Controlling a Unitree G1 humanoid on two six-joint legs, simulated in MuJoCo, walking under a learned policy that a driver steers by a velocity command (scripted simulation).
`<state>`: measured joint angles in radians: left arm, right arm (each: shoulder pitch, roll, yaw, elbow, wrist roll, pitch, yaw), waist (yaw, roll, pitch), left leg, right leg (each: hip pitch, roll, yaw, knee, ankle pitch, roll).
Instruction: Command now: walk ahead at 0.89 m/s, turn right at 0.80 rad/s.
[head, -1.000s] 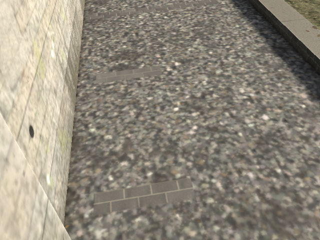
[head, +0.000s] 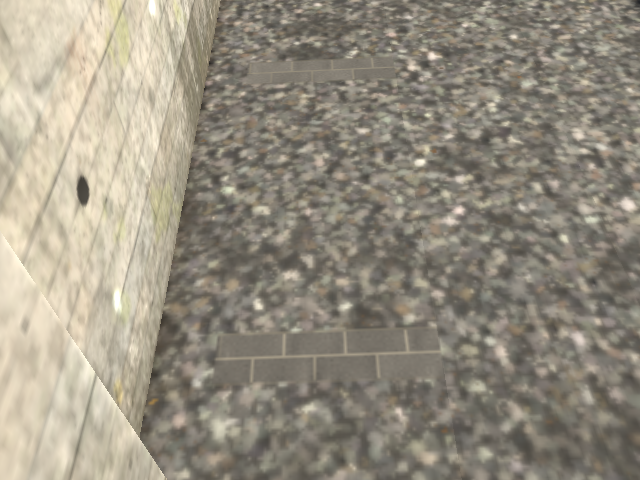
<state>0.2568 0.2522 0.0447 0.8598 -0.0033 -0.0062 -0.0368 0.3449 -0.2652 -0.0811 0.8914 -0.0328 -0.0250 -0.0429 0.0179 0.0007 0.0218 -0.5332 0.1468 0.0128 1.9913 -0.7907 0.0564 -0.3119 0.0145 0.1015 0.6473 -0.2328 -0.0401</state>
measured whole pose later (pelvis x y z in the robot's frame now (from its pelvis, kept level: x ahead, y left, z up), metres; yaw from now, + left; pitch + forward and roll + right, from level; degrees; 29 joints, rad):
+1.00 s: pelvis +0.65 -0.01 -0.55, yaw +9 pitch -2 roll -6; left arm 0.49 0.25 0.06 1.06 0.05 -0.13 0.00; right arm 0.15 -0.32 -0.10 0.90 0.00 -0.06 0.06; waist 0.02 0.04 0.00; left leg -0.70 0.12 -0.04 0.79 0.57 0.10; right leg 0.01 -0.07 -0.25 0.98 -0.89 0.11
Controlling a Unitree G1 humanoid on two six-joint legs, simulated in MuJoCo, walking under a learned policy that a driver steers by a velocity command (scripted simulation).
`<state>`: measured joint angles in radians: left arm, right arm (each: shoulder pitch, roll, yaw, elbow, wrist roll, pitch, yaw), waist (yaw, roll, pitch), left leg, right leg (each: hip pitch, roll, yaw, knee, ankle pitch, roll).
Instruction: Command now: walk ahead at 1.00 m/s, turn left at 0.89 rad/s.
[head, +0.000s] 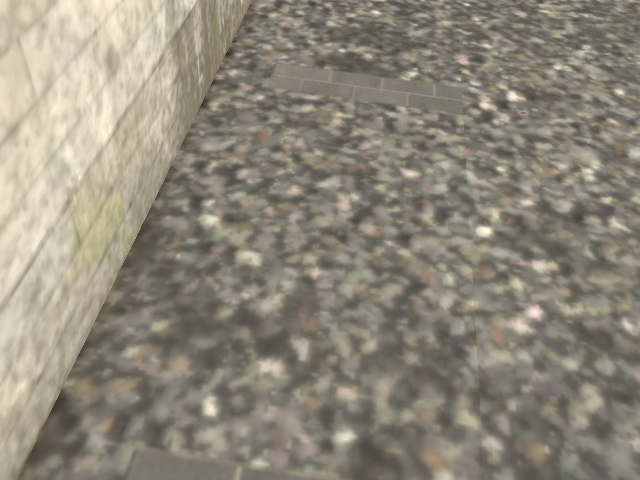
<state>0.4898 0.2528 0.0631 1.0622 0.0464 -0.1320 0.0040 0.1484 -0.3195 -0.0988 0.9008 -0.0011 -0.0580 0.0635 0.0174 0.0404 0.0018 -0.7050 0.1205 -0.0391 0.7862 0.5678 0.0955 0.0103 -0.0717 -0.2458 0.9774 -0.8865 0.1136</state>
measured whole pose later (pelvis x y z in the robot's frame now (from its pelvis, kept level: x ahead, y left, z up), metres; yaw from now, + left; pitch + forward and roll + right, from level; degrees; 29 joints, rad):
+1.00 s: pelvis +0.95 +0.23 -0.10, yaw -18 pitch +2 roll -1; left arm 0.28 0.36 0.09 0.77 0.03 -0.02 -0.04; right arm 0.25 -0.32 -0.04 0.85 -0.03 -0.11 -0.06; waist 0.03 -0.03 0.05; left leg -0.24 0.09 0.07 0.51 -0.30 -0.04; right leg -0.54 0.04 0.03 1.32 -0.26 -0.13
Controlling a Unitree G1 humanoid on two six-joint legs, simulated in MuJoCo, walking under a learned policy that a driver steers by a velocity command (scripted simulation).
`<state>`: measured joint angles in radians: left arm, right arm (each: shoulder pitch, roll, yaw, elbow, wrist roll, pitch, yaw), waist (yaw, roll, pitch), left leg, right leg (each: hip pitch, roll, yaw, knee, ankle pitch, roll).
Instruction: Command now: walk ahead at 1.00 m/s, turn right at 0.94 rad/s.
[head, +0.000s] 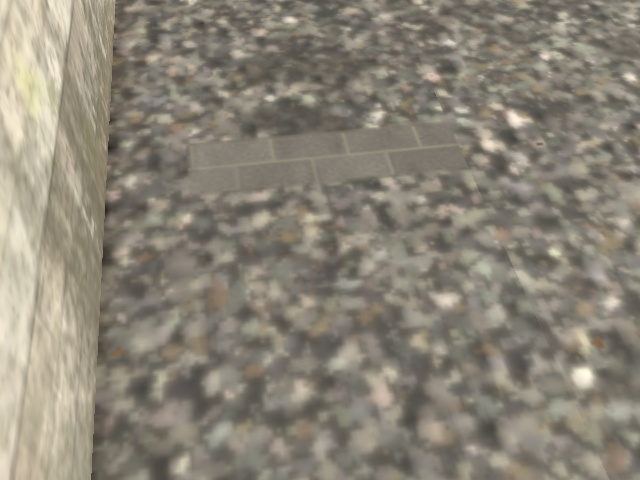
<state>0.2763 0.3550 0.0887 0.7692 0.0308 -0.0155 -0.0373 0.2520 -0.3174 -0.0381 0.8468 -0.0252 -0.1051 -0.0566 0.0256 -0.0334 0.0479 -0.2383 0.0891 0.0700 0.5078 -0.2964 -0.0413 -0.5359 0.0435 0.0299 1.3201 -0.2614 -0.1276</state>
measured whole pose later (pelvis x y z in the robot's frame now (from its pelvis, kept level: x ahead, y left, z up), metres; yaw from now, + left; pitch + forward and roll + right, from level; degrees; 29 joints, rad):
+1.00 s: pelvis +0.51 -0.06 +0.00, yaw -7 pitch +2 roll -2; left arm 0.08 0.26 0.01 0.76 0.01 0.05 0.03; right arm 0.27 -0.25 -0.08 0.78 -0.01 0.03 0.01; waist -0.05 0.01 0.04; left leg -0.41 -0.13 -0.25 0.40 0.01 0.02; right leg -0.41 0.09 0.11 0.79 -0.42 -0.02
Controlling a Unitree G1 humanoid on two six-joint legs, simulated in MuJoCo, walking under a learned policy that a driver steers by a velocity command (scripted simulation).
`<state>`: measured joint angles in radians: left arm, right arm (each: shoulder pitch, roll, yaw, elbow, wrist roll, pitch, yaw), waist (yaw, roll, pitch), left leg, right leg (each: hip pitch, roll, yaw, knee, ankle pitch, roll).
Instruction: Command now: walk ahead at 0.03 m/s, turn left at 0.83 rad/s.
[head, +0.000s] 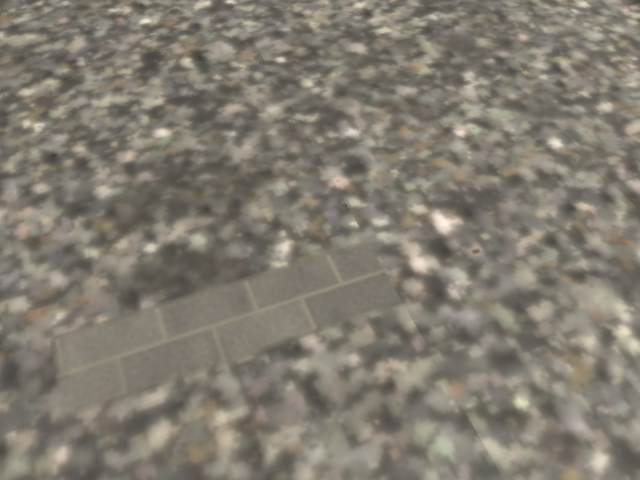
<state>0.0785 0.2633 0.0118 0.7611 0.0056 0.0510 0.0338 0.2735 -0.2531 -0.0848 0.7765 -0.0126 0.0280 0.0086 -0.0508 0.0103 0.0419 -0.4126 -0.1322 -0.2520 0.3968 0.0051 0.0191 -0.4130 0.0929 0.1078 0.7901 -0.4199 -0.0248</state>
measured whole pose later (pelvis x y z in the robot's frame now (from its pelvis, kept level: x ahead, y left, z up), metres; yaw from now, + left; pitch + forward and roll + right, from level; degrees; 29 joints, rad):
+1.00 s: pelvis -0.05 -0.07 +0.00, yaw +11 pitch +0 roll +1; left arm 0.27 0.28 0.07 0.72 0.00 0.08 -0.04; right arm 0.13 -0.27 -0.03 0.74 -0.02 0.03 -0.03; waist 0.02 0.01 0.08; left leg -0.20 0.07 0.21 0.53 -0.31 0.01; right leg -0.31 -0.03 -0.07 0.74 -0.43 0.00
